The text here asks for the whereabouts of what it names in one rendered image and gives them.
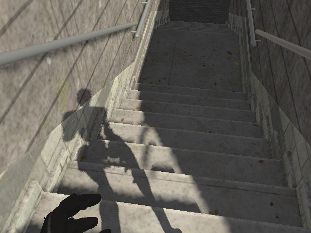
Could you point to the robot left hand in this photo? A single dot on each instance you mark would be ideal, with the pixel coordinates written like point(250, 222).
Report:
point(57, 221)

